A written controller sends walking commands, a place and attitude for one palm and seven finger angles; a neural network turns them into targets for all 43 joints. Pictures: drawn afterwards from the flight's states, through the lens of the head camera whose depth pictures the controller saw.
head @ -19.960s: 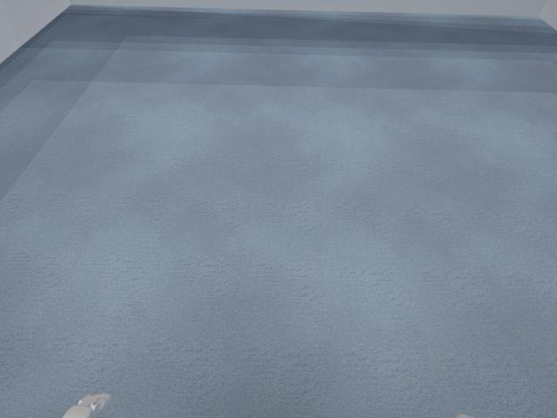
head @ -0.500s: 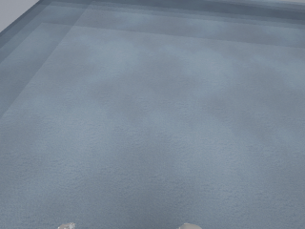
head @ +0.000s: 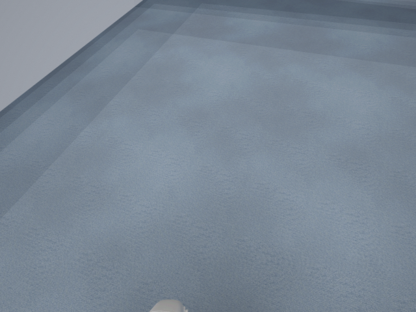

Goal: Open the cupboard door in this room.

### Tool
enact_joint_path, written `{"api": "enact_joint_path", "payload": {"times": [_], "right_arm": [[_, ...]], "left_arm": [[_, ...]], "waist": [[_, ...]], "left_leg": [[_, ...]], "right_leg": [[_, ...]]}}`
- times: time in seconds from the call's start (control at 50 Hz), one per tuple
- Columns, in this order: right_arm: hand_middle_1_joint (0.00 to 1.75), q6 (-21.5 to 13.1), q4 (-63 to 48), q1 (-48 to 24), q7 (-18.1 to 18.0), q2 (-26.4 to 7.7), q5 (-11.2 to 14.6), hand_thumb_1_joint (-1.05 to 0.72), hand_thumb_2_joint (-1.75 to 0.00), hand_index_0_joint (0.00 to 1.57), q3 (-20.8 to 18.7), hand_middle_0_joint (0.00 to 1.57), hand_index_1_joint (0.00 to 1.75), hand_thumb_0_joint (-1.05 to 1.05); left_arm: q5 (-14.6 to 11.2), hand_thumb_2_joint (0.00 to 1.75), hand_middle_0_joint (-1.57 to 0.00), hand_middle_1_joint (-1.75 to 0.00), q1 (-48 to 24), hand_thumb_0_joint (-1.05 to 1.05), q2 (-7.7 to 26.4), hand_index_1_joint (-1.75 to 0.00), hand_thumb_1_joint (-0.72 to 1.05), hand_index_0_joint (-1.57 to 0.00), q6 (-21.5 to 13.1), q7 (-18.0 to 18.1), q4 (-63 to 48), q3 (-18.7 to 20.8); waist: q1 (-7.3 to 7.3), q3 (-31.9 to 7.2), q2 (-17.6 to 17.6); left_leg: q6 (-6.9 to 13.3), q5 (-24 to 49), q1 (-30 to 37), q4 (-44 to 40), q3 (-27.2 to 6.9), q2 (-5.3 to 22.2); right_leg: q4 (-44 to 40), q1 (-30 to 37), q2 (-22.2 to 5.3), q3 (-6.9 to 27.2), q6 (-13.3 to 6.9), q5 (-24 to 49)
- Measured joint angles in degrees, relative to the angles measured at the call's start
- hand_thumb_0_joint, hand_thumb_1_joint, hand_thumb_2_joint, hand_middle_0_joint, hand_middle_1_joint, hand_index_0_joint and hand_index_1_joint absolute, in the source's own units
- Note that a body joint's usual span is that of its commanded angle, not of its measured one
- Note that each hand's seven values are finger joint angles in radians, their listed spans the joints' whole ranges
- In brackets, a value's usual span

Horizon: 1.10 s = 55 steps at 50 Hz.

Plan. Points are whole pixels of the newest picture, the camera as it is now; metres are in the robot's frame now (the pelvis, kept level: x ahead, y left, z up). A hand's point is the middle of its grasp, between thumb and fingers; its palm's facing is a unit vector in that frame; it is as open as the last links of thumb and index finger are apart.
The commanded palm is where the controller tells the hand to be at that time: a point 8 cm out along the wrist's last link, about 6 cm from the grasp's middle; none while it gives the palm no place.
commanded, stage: turn or walk to find it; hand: left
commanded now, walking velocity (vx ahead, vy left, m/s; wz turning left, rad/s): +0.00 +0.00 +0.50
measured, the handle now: out of the picture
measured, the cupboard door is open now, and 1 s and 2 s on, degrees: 0 0 0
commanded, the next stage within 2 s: none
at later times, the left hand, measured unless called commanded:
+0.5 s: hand out of the picture +0.01 +0.28 -0.17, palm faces +0.27 -0.93 -0.24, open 7.4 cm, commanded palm none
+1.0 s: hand out of the picture -0.06 +0.21 -0.15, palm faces +0.47 -0.84 -0.27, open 7.4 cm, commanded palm none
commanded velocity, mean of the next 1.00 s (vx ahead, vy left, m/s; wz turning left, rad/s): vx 0.00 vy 0.00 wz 0.50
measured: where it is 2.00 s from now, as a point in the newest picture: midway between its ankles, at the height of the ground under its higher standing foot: outside the picture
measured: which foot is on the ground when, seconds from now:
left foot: up 0.00-0.16, down 0.18-0.68, up 0.70-1.00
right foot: down 0.00-0.18, up 0.20-0.66, down 0.68-1.00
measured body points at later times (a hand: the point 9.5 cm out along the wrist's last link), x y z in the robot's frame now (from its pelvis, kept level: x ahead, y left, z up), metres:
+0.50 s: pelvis -0.03 +0.05 +0.00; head +0.00 +0.07 +0.45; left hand +0.00 +0.33 -0.15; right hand +0.11 -0.17 -0.14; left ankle -0.04 +0.14 -0.74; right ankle +0.00 -0.10 -0.67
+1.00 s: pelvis -0.03 +0.01 +0.00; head +0.02 +0.00 +0.44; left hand -0.09 +0.25 -0.13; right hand +0.12 -0.21 -0.16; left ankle -0.14 +0.14 -0.67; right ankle +0.01 -0.09 -0.74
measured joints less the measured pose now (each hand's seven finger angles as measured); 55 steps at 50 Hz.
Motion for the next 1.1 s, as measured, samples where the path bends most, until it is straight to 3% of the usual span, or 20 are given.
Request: {"api": "enact_joint_path", "payload": {"times": [0.12,0.18,0.22,0.26,0.32,0.38,0.56,0.62,0.66,0.68,0.74,0.8,0.86,0.94,1.1], "right_arm": [[0.3,-0.89,-1.33,-3.35,0.02,0.82,0.52,-0.91,-0.9,0.2,0.95,0.19,0.3,0.0],[0.3,-2.15,-3.05,-4.5,0.21,1.03,0.54,-0.91,-0.9,0.2,1.36,0.19,0.3,0.0],[0.3,-3.11,-3.8,-5.5,0.19,1.94,0.31,-0.91,-0.9,0.2,1.44,0.19,0.3,0.0],[0.3,-3.7,-4.41,-5.66,-0.15,2.45,0.2,-0.91,-0.9,0.2,1.81,0.19,0.3,0.0],[0.3,-3.82,-4.62,-5.18,-0.75,2.8,0.08,-0.91,-0.9,0.2,2.22,0.2,0.3,0.0],[0.3,-3.84,-4.49,-4.36,-0.81,3.08,0.15,-0.91,-0.9,0.2,2.46,0.2,0.3,0.0],[0.3,-3.37,-4.35,-1.18,-0.56,3.52,-0.21,-0.91,-0.9,0.2,1.66,0.2,0.3,0.0],[0.3,-2.91,-4.08,-0.07,-0.57,3.06,-0.36,-0.91,-0.9,0.2,1.17,0.2,0.3,0.0],[0.3,-2.55,-3.78,0.78,-0.57,2.61,-0.23,-0.91,-0.9,0.2,0.77,0.2,0.3,0.0],[0.3,-2.42,-3.64,1.28,-0.52,2.38,-0.03,-0.91,-0.9,0.2,0.55,0.2,0.3,0.0],[0.3,-1.41,-2.93,1.7,-0.44,1.19,0.08,-0.91,-0.9,0.2,-0.32,0.2,0.3,0.0],[0.3,-0.57,-2.43,1.89,-0.03,0.28,-0.22,-0.91,-0.9,0.2,-0.84,0.2,0.3,0.0],[0.3,-0.43,-2.28,1.92,0.33,-0.27,-0.29,-0.91,-0.9,0.2,-0.95,0.2,0.3,0.0],[0.3,-0.15,-1.87,1.38,0.42,-0.37,-0.21,-0.91,-0.9,0.2,-0.68,0.19,0.3,0.0],[0.3,-1.0,-2.56,-2.98,0.28,0.13,0.47,-0.91,-0.9,0.2,0.63,0.19,0.3,0.0]], "left_arm": [[0.38,0.9,-0.2,-0.3,1.09,0.01,2.22,-0.3,0.9,-0.2,0.64,-0.16,1.15,0.85],[0.06,0.9,-0.2,-0.3,1.82,0.01,3.75,-0.3,0.9,-0.2,1.2,-0.29,1.51,1.48],[-0.22,0.9,-0.2,-0.3,1.42,0.01,5.21,-0.3,0.9,-0.2,2.32,-0.26,1.81,1.98],[-0.23,0.9,-0.2,-0.3,0.56,0.01,5.82,-0.3,0.9,-0.2,3.63,0.01,2.24,2.12],[-0.33,0.9,-0.2,-0.3,-0.93,0.01,5.97,-0.3,0.9,-0.2,3.82,-0.43,2.1,2.25],[-0.36,0.9,-0.2,-0.3,-2.32,0.01,5.88,-0.3,0.91,-0.19,3.27,-0.71,0.96,2.16],[-0.59,0.9,-0.2,-0.3,-6.57,0.01,4.51,-0.3,0.9,-0.19,2.88,-0.45,-2.03,1.56],[-0.86,0.9,-0.2,-0.3,-7.85,0.01,3.66,-0.3,0.9,-0.19,2.45,-0.41,-2.95,1.09],[-1.02,0.9,-0.2,-0.3,-8.15,0.01,3.12,-0.3,0.9,-0.2,1.73,-0.44,-3.7,0.71],[-0.96,0.9,-0.2,-0.3,-8.03,0.01,2.95,-0.3,0.9,-0.2,1.14,-0.42,-4.11,0.51],[-0.53,0.9,-0.2,-0.3,-7.42,0.0,1.47,-0.3,0.9,-0.2,0.23,-0.19,-4.46,-0.1],[-0.52,0.9,-0.2,-0.3,-5.83,0.0,0.51,-0.3,0.9,-0.2,0.47,0.04,-4.42,-0.21],[-0.39,0.9,-0.2,-0.3,-4.56,0.0,0.1,-0.3,0.9,-0.2,0.45,0.11,-3.73,-0.25],[-0.11,0.9,-0.2,-0.3,-3.06,0.01,0.16,-0.3,0.9,-0.2,0.34,0.03,-2.88,-0.19],[0.39,0.9,-0.2,-0.3,-0.8,0.01,2.83,-0.3,0.9,-0.2,0.78,-0.39,-1.33,0.7]], "waist": [[1.78,0.64,-1.89],[1.99,0.09,-2.51],[2.23,0.51,-4.42],[2.31,0.52,-4.54],[2.0,0.07,-3.81],[1.79,-0.45,-3.5],[-0.69,-0.93,-2.1],[-1.8,-0.77,-0.96],[-2.16,-0.91,-0.21],[-2.08,-1.09,-0.04],[-2.41,-0.53,1.72],[-2.29,-0.49,1.75],[-2.34,-0.21,1.54],[-1.8,0.13,0.5],[0.78,1.25,-2.12]], "left_leg": [[0.99,-2.03,5.07,-13.75,4.09,0.01],[2.43,3.95,9.62,-25.33,5.9,-0.3],[5.02,3.85,9.03,-24.73,6.09,-1.68],[6.08,4.22,9.09,-24.77,5.45,-2.01],[6.53,6.64,10.45,-28.3,3.89,-2.48],[6.92,8.93,11.51,-31.72,2.54,-3.32],[6.5,11.2,9.96,-33.18,-1.54,-5.15],[5.71,11.12,8.33,-31.74,-3.23,-5.56],[4.92,10.61,6.85,-29.87,-4.36,-5.99],[4.43,10.0,5.89,-28.31,-4.76,-6.35],[3.41,-0.23,1.2,-14.84,-4.47,-6.53],[2.57,-1.03,-3.3,0.72,-2.25,-5.64],[1.37,1.68,-4.76,7.24,-1.24,-3.42],[0.2,1.07,-3.0,4.63,-0.53,-1.06],[0.83,-1.42,5.13,-15.39,3.82,-0.26]], "right_leg": [[2.86,-1.69,-2.39,-2.99,1.45,-0.79],[7.13,-3.6,-3.77,-4.57,2.92,-2.55],[14.49,-6.88,-4.3,-0.94,4.76,-9.26],[23.45,-10.46,-2.43,3.8,5.89,-13.82],[32.05,-14.17,-0.68,7.76,6.84,-10.83],[34.27,-15.74,-0.3,9.92,7.55,-7.37],[24.21,-12.46,1.51,12.21,7.99,-8.7],[16.43,-9.26,2.92,11.98,7.42,-9.03],[8.02,-5.74,3.78,11.33,7.0,-4.87],[3.49,-3.93,3.83,10.9,5.86,-0.93],[4.23,-3.44,3.66,8.53,1.8,-0.9],[2.6,-1.89,2.47,7.06,1.15,-1.26],[1.06,-0.75,1.5,5.37,1.23,-0.53],[0.62,-0.29,-0.07,3.18,1.47,-0.47],[4.09,-1.97,-3.48,-1.08,3.57,-1.93]]}}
